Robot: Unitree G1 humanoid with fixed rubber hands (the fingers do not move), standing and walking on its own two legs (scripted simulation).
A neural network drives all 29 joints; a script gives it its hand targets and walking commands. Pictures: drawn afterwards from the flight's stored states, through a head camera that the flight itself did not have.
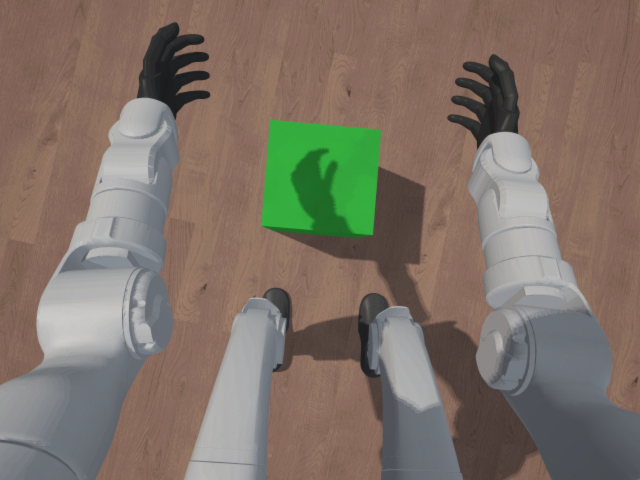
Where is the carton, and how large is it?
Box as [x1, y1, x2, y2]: [261, 120, 380, 237]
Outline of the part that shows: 270,120 261,225 279,231 359,237 372,234 380,130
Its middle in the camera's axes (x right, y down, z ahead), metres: +0.00 -0.11 +0.84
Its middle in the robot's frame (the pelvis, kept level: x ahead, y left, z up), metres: +0.47 +0.02 -0.51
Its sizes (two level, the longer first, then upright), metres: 0.210 0.200 0.250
